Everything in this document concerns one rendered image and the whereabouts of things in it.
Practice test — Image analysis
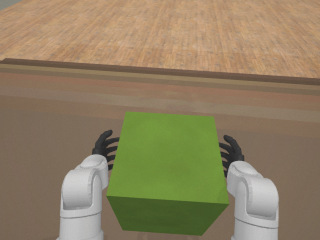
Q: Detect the robot left forearm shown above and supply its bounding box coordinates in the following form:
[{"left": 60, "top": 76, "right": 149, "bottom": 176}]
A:
[{"left": 56, "top": 154, "right": 109, "bottom": 240}]

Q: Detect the left robot hand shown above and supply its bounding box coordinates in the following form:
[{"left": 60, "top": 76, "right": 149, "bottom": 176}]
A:
[{"left": 92, "top": 130, "right": 120, "bottom": 171}]

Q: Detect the right robot hand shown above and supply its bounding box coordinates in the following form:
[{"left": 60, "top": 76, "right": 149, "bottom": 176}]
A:
[{"left": 219, "top": 135, "right": 245, "bottom": 178}]

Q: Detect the robot right forearm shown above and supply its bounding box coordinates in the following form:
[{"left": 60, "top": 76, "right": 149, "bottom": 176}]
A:
[{"left": 227, "top": 161, "right": 279, "bottom": 240}]

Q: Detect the carton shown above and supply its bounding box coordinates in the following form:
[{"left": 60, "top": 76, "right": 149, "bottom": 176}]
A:
[{"left": 106, "top": 111, "right": 230, "bottom": 236}]

